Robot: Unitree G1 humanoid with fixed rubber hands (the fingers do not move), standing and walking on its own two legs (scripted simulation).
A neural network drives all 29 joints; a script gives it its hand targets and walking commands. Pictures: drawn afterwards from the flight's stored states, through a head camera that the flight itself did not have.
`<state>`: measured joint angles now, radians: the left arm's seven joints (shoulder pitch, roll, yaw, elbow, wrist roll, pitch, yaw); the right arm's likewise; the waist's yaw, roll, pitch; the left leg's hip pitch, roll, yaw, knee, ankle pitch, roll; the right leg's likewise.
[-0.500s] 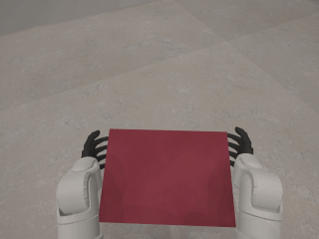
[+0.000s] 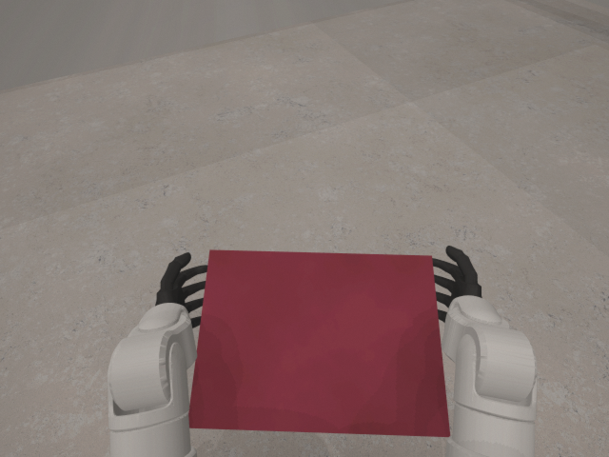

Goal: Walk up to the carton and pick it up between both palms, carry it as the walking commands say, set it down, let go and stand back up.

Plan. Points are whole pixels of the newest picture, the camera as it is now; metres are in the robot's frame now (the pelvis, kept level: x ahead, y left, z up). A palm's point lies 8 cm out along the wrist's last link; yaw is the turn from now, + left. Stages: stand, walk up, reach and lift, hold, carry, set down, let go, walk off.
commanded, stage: carry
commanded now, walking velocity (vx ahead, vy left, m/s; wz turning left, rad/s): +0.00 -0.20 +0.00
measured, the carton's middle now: (316, 342) +0.28 +0.00 -0.02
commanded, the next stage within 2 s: none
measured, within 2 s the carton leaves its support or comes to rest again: neither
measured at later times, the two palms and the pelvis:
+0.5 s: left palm (223, 329) +0.25 +0.10 +0.10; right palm (529, 309) +0.27 -0.24 +0.09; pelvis -0.01 -0.07 +0.01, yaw +2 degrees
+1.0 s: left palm (214, 340) +0.24 +0.11 +0.09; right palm (523, 319) +0.26 -0.23 +0.09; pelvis -0.02 -0.06 +0.01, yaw +2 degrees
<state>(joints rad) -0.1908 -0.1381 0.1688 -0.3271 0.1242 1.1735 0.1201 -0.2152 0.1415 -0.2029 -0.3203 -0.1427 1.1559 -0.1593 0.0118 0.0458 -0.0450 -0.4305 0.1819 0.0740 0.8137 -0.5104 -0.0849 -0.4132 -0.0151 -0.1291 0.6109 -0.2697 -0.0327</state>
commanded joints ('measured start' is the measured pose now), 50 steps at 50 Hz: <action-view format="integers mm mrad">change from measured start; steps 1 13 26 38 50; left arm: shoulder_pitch -466 -469 -523 -565 -559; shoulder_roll -867 -872 -871 -878 -875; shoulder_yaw -734 -730 -719 -722 -729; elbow -50 -35 44 26 19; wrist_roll -449 -426 -453 -457 -455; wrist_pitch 10 -8 8 -6 -8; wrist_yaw -354 -331 -360 -356 -352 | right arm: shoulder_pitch -434 -442 -489 -514 -492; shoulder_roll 905 902 919 935 919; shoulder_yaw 786 754 742 750 745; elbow -7 33 104 100 94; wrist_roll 464 483 465 483 471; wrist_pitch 46 36 46 37 29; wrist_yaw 383 396 399 397 393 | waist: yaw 0 -14 -9 1 0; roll -233 -95 -102 -92 -65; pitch -354 -415 -275 -309 -317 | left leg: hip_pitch -166 299 153 145 185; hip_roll -92 -26 -56 -68 -46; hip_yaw -5 -47 -10 1 -31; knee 313 -443 -325 -320 -350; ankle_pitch -183 351 241 232 291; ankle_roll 43 85 57 54 78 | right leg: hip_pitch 376 228 242 275 227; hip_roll -272 -220 -212 -221 -188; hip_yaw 260 195 215 212 175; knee -118 -116 -318 -312 -267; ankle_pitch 796 466 177 211 183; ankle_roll -131 -33 31 37 9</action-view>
